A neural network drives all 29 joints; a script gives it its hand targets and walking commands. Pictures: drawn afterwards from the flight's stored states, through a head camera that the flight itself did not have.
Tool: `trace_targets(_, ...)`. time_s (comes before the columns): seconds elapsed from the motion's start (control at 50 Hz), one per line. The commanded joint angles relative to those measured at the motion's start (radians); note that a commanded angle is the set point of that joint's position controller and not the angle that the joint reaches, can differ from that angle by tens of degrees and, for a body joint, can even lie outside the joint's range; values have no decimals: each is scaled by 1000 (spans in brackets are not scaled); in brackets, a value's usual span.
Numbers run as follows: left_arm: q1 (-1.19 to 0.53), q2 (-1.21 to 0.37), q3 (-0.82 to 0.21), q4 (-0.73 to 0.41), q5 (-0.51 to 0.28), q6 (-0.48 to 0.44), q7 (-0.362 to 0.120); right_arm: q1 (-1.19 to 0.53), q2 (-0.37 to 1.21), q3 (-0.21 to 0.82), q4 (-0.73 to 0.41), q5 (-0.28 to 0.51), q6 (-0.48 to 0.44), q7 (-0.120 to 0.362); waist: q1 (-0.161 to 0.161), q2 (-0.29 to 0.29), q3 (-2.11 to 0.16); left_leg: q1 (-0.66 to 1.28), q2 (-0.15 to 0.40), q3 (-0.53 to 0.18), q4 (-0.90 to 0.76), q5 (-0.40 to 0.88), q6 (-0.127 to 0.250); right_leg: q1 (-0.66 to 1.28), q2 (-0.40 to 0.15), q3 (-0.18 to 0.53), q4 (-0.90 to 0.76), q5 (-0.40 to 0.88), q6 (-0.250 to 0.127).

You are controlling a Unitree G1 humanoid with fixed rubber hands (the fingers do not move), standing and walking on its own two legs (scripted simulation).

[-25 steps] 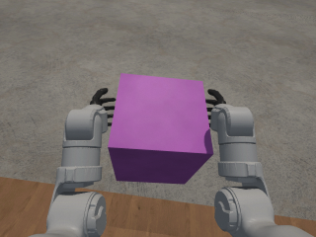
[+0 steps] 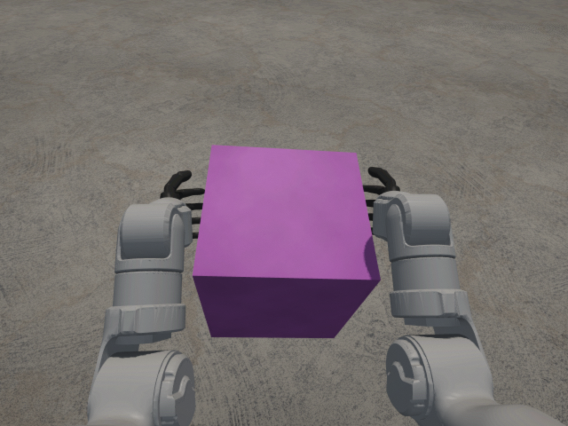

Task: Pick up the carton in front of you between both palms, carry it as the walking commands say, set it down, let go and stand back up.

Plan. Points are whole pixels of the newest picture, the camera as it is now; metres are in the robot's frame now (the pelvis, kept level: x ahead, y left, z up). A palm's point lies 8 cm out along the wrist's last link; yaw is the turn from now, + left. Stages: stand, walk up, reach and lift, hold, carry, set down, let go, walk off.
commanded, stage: carry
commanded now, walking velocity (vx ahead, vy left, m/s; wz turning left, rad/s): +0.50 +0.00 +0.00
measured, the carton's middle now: (278, 251) +0.37 -0.02 +0.04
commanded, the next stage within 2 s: none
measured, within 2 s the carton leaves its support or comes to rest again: neither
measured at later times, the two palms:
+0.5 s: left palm (176, 117) +0.64 +0.16 +0.12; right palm (325, 110) +0.65 -0.13 +0.12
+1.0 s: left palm (204, 72) +0.88 +0.12 +0.10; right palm (321, 67) +0.88 -0.17 +0.11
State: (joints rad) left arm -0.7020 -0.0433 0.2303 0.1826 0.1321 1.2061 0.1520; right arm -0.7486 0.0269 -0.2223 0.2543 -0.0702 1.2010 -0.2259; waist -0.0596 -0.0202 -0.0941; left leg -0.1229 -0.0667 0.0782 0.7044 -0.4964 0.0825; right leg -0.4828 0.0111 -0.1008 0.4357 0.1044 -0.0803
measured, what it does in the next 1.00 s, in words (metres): walks ahead: left foot, then right foot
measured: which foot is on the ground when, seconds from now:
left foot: down 0.00-0.00, up 0.02-0.48, down 0.50-1.00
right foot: down 0.00-0.50, up 0.52-0.98, down 1.00-1.00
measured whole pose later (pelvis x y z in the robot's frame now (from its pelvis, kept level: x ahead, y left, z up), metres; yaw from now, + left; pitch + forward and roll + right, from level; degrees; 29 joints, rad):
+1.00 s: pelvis +0.57 -0.02 +0.00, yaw -2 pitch +5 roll -1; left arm -0.44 -0.15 0.19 -0.09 0.17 1.24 0.16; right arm -0.46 0.19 -0.23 -0.10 -0.18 1.20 -0.22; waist 0.00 0.00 -0.10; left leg -0.07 0.03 0.11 0.43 -0.42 0.00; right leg -0.42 -0.03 -0.17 0.39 -0.04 -0.01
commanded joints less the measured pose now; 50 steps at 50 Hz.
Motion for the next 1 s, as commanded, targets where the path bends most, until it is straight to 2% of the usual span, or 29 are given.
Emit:
trace_targets(0.0, -618, -1045, -517, 39, -402, -30, -266, -634, 1173, 558, 43, 457, -21, 396, 78, -149, -483, -334, 63, -26, 432, 9, -37, 761, -329, 367, 191, 657, -82)
trace_targets(0.02, -622, -1020, -491, 54, -398, -42, -267, -645, 1198, 529, 62, 455, -21, 393, 128, -298, -548, -603, -29, -74, 704, -136, -67, 904, -442, 665, 109, 303, -277)
trace_targets(0.04, -621, -1069, -494, 44, -424, -49, -275, -658, 1195, 533, 37, 455, -26, 390, 137, -209, -506, -671, 32, -113, 712, -89, -45, 822, -384, 677, 44, 9, -255)
trace_targets(0.06, -692, -1109, -521, -9, -456, -56, -282, -700, 1215, 540, 5, 458, -34, 385, 128, -123, -458, -681, 56, -117, 689, -40, -35, 738, -325, 604, 15, -91, -209)
trace_targets(0.08, -778, -1137, -546, -73, -498, -62, -288, -718, 1203, 529, -21, 460, -46, 376, 101, -20, -386, -640, 84, -118, 598, 34, -37, 612, -274, 511, -25, -88, -146)
trace_targets(0.1, -833, -1164, -581, -117, -531, -64, -288, -711, 1223, 532, -46, 463, -47, 365, 94, -50, -396, -621, 97, -116, 569, 54, -42, 563, -294, 497, -32, -87, -168)
trace_targets(0.16, -845, -1193, -608, -178, -575, -65, -281, -694, 1220, 539, -113, 455, -52, 333, 88, -44, -411, -591, 117, -89, 486, 108, -63, 507, -264, 402, -53, -58, -170)
trace_targets(0.2, -817, -1195, -616, -184, -577, -62, -279, -663, 1214, 552, -131, 443, -54, 318, 102, -56, -420, -646, 127, -74, 423, 155, -74, 559, -258, 360, -30, 67, -176)
trace_targets(0.32, -777, -1161, -647, -212, -571, -47, -282, -663, 1174, 613, -213, 430, -49, 292, 137, -92, -389, -709, 115, -27, 193, 351, -74, 678, -204, 256, 20, 317, -125)
trace_targets(0.36, -762, -1136, -653, -216, -565, -35, -279, -661, 1148, 628, -227, 427, -36, 287, 147, -102, -365, -659, 87, 3, 56, 426, -62, 686, -177, 213, 35, 377, -109)
trace_targets(0.42, -705, -1101, -646, -168, -540, -20, -277, -623, 1110, 625, -183, 414, -11, 293, 157, -115, -333, -499, 26, 70, -183, 522, -43, 663, -141, 140, 81, 436, -76)
trace_targets(0.44, -694, -1094, -641, -146, -533, -17, -278, -614, 1102, 618, -160, 410, -4, 300, 130, -130, -346, -375, 10, 83, -245, 545, -28, 628, -142, 120, 134, 500, -54)
trace_targets(0.46, -698, -1091, -636, -126, -532, -13, -279, -595, 1098, 606, -129, 403, 1, 307, 79, -121, -384, -183, 3, 112, -329, 630, -17, 565, -126, 66, 240, 507, -20)
trace_targets(0.48, -711, -1086, -634, -110, -528, -11, -282, -581, 1092, 587, -103, 398, 3, 316, 27, -83, -432, 39, 66, 66, -318, 684, -8, 427, -108, 35, 375, 346, 10)
trace_targets(0.5, -719, -1092, -637, -97, -527, -6, -286, -569, 1076, 563, -81, 396, 5, 324, 13, 66, -521, 326, 319, -218, -159, 1008, 40, 180, -87, 30, 564, -136, 50)
trace_targets(0.52, -744, -1112, -615, -64, -529, 1, -287, -582, 1045, 535, -43, 382, 5, 327, 5, 293, -612, 617, 494, -563, -173, 1015, 227, -174, 59, 81, 839, -686, 84)
trace_targets(0.54, -746, -1109, -606, -67, -521, 0, -285, -551, 1075, 529, -23, 392, 5, 334, -8, 253, -611, 576, 467, -598, -233, 709, 239, -256, 25, 134, 925, -671, 56)
trace_targets(0.56, -802, -1130, -605, -97, -529, -4, -284, -574, 1100, 516, -39, 397, 0, 343, -10, 202, -535, 488, 415, -543, -274, 605, 199, -298, -4, 130, 908, -624, 45)
trace_targets(0.58, -837, -1146, -604, -121, -535, -7, -279, -622, 1140, 517, -66, 418, 3, 352, 8, 113, -481, 398, 394, -479, -305, 600, 157, -287, -36, 129, 850, -558, 48)
trace_targets(0.6, -851, -1152, -597, -143, -537, -9, -272, -673, 1175, 528, -91, 441, 5, 360, 20, 90, -447, 313, 379, -428, -338, 591, 133, -251, -64, 127, 783, -515, 58)
trace_targets(0.64, -837, -1170, -590, -164, -530, -10, -257, -717, 1213, 540, -132, 474, 7, 369, 29, 99, -438, 229, 351, -349, -381, 535, 108, -180, -76, 109, 694, -485, 72)
trace_targets(0.68, -784, -1182, -586, -168, -508, -12, -243, -698, 1227, 541, -147, 477, 13, 376, 37, 124, -441, 228, 345, -287, -402, 570, 111, -176, -79, 84, 604, -468, 86)
trace_targets(0.72, -736, -1193, -592, -179, -489, -13, -235, -654, 1231, 541, -154, 466, 19, 382, 45, 136, -429, 252, 340, -242, -424, 625, 110, -194, -87, 58, 498, -423, 102)
trace_targets(0.76, -686, -1207, -613, -199, -476, -12, -233, -588, 1233, 544, -161, 447, 25, 388, 45, 145, -408, 272, 321, -186, -432, 695, 89, -184, -90, 33, 385, -349, 112)
trace_targets(0.9, -444, -1205, -706, -311, -448, 7, -262, -273, 1191, 604, -264, 356, 39, 388, 28, 186, -309, 348, 261, -25, -377, 929, 24, -58, -25, -65, 23, -166, 107)
trace_targets(0.92, -406, -1197, -720, -324, -447, 11, -271, -225, 1182, 619, -274, 345, 39, 388, 29, 192, -305, 349, 252, -7, -335, 959, 13, -6, -14, -87, -35, -146, 102)
trace_targets(0.94, -363, -1194, -732, -333, -446, 14, -281, -184, 1174, 635, -285, 338, 39, 390, 44, 179, -324, 304, 236, 32, -248, 984, -8, 127, 3, -120, -107, -106, 90)
trace_targets(0.96, -333, -1190, -744, -344, -445, 15, -291, -138, 1173, 658, -294, 338, 39, 392, 53, 145, -368, 174, 219, 66, -129, 922, -43, 341, -14, -116, -119, -91, 70)
trace_targets(0.98, -272, -1186, -747, -341, -442, 16, -300, -124, 1160, 678, -312, 343, 40, 397, 79, 82, -430, -23, 215, 69, 29, 670, -73, 573, -145, 36, -69, -108, 31)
